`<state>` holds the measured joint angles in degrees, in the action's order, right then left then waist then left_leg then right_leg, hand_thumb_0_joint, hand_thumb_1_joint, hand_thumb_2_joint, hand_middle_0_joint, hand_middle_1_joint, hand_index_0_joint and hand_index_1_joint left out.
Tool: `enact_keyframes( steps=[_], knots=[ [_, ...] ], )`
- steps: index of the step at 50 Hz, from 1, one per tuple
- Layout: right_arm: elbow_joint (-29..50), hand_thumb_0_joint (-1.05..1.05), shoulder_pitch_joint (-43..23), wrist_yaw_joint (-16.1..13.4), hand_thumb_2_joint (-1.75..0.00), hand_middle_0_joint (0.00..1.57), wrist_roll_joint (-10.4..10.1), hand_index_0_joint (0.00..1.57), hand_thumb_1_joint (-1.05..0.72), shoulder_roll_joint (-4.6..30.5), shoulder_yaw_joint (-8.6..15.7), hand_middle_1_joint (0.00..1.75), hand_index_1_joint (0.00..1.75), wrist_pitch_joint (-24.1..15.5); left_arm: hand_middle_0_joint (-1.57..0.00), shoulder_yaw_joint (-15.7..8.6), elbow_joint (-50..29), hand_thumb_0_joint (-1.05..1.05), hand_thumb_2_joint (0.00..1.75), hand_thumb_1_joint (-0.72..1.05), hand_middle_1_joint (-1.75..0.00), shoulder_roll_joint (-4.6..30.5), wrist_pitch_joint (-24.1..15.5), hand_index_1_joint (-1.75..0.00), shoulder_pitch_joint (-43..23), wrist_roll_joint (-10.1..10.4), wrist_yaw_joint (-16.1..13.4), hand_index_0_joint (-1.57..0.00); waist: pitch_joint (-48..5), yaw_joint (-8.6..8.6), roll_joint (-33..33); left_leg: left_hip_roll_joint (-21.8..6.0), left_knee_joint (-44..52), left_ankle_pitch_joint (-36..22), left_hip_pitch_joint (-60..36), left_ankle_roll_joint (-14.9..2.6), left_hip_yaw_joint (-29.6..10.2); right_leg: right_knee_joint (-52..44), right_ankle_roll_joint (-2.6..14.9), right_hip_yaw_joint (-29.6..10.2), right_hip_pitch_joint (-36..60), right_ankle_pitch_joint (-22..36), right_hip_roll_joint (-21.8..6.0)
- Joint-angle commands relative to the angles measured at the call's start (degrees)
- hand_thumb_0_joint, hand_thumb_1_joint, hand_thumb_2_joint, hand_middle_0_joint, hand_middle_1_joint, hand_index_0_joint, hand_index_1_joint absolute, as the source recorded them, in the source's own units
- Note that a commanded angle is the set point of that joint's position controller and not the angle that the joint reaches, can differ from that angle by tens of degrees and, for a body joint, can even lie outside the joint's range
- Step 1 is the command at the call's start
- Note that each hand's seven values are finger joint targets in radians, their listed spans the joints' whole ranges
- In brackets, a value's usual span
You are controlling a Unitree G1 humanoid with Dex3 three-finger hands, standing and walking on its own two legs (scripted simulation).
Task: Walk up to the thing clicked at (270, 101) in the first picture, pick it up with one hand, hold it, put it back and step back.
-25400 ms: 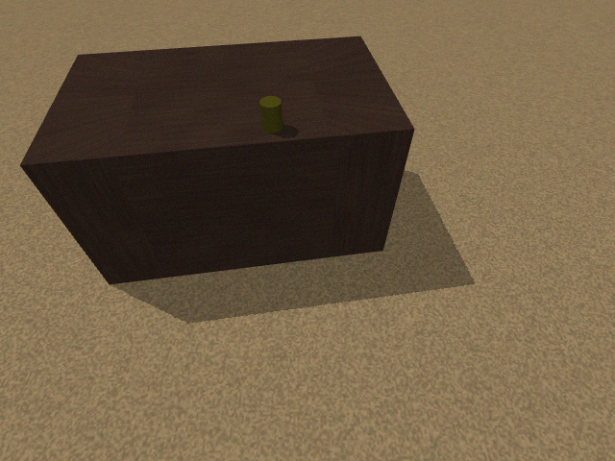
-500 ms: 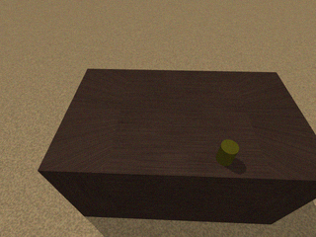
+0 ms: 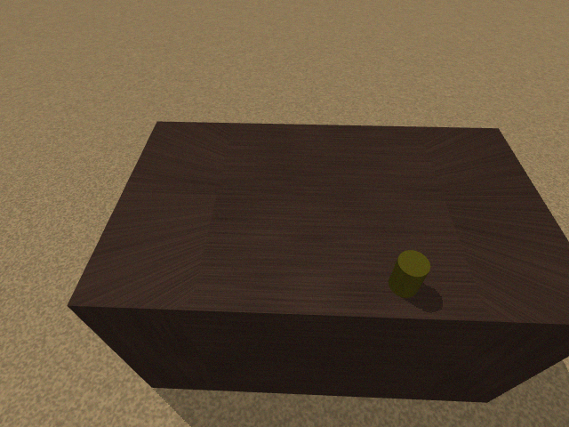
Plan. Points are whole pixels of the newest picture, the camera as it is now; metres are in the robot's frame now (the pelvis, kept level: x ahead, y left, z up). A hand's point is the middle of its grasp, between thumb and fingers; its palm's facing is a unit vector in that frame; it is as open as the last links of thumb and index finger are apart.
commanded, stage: stand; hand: right
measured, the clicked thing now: (408, 274) +0.43 -0.24 -0.14
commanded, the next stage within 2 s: none
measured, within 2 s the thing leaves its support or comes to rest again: neither
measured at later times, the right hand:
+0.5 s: hand out of the picture +0.07 -0.25 -0.16, palm faces -0.04 +0.94 -0.35, open 7.7 cm
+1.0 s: hand out of the picture +0.08 -0.25 -0.16, palm faces -0.04 +0.94 -0.34, open 7.4 cm
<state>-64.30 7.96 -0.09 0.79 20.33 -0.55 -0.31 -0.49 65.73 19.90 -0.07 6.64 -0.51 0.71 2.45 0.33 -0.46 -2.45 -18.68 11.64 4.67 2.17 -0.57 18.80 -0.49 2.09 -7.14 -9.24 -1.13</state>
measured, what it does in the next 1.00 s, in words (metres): stands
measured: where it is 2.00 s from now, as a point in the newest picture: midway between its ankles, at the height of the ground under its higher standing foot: outside the picture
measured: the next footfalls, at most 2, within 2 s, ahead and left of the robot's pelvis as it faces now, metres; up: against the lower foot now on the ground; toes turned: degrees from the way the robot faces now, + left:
none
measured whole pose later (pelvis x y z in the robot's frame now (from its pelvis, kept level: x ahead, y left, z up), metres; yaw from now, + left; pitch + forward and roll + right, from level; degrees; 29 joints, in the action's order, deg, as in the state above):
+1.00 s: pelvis +0.01 +0.00 +0.00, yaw +0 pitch -2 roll +0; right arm -64.1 7.1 0.0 0.7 20.3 -0.3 -0.3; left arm -0.4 65.1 19.9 -0.2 6.4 -0.5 0.6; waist 2.5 0.4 -0.5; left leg -2.1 -18.1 11.9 4.2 1.9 -0.6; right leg 18.4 -0.8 2.2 -6.7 -9.7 -1.5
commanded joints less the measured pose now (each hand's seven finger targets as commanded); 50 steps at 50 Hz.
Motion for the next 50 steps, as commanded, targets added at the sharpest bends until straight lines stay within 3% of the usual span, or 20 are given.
enact_keyframes(
  steps=[1, 5, 13, 21, 31, 36, 40, 50],
  knots=[
    [3.01, 0.00, -1.52, -0.72, -0.59, 0.20, 0.01, 0.20, 0.02, 12.10, 2.47, 0.30, 0.30, -1.17, -0.20, -2.03, -3.58, 0.00, 0.90, 0.90, -0.30, 12.06, -1.41, -0.30, -2.93, -0.02, -1.10, -0.20, -2.80, -0.21, 0.43, -4.99, 3.63, -5.63, 2.97, -2.86, -3.47, -3.21, 1.26, -5.61, 2.28, 5.85, -6.43],
    [2.97, 0.00, -1.59, -0.71, -0.90, 0.20, 0.04, 0.20, -0.30, 12.01, 2.42, 0.30, 0.30, -1.12, -0.20, -1.98, -3.59, 0.00, 0.90, 0.90, -0.30, 12.24, -1.44, -0.30, -2.77, 0.05, -1.07, -0.20, -2.55, -0.18, 0.23, -4.97, 3.57, -5.71, 2.64, -2.76, -3.36, -3.14, 1.32, -5.78, 1.87, 5.76, -6.51],
    [3.16, 0.00, -2.08, -0.62, -0.90, 0.20, -0.05, 0.20, -0.90, 12.12, 2.67, 0.30, 0.30, -1.13, -0.20, -1.98, -3.38, 0.00, 0.90, 0.90, -0.30, 12.10, -1.48, -0.30, -2.27, -0.12, -1.08, -0.20, -3.02, -0.07, 1.01, -5.07, 3.56, -5.79, 1.95, -2.94, -3.62, -3.01, 1.31, -5.14, 1.60, 5.39, -6.35],
    [3.09, 0.00, -1.84, -0.65, -0.90, 0.20, -0.13, 0.20, -0.90, 12.12, 2.59, 0.30, 0.30, -1.30, -0.20, -1.90, -3.63, 0.00, 0.90, 0.90, -0.30, 11.88, -1.55, -0.30, -2.27, 0.02, -1.10, -0.20, -3.90, -0.14, 0.26, -5.28, 3.13, -9.89, 1.59, -2.89, -3.39, -2.21, 1.37, -5.33, 3.38, 10.06, -6.74],
    [3.14, 0.00, -2.41, -0.62, -0.90, 0.20, -0.13, 0.20, -0.90, 11.79, 2.57, 0.30, 0.30, -1.21, -0.20, -2.01, -3.38, 0.00, 0.90, 0.90, -0.30, 12.19, -1.34, -0.30, -2.43, 0.04, -1.10, -0.20, -2.71, -0.09, 0.11, -5.04, 3.88, -7.59, 1.90, -2.68, -3.61, -2.67, 1.30, -4.88, 2.17, 6.77, -6.47],
    [3.26, 0.00, -2.01, -0.69, -0.90, 0.20, -0.11, 0.20, -0.90, 12.15, 2.54, 0.30, 0.30, -1.41, -0.20, -2.02, -3.83, 0.00, 0.90, 0.90, -0.30, 12.03, -1.45, -0.30, -2.63, 0.05, -1.12, -0.20, -3.96, -0.12, -0.09, -5.24, 3.33, -10.64, 1.44, -2.74, -3.35, -2.14, 1.32, -5.26, 3.55, 10.68, -6.94],
    [3.19, 0.00, -2.05, -0.72, -0.90, 0.20, -0.06, 0.20, -0.90, 12.07, 2.70, 0.30, 0.30, -1.12, -0.20, -2.06, -3.74, 0.00, 0.90, 0.90, -0.30, 12.24, -1.41, -0.30, -2.99, 0.09, -1.23, -0.20, -3.20, -0.25, 0.68, -5.08, 3.63, -8.96, 1.91, -2.62, -3.55, -2.68, 1.35, -5.02, 2.77, 8.18, -6.65],
    [3.21, 0.00, -1.90, -0.57, -0.90, 0.20, -0.06, 0.20, -0.90, 11.67, 2.57, 0.30, 0.30, -1.18, -0.20, -1.93, -3.79, 0.00, 0.90, 0.90, -0.30, 12.19, -1.57, -0.30, -2.64, 0.10, -1.18, -0.20, -2.99, -0.42, 0.46, -4.98, 3.69, -8.44, 2.17, -2.66, -3.43, -2.92, 1.28, -5.07, 2.91, 8.55, -6.82]
  ],
)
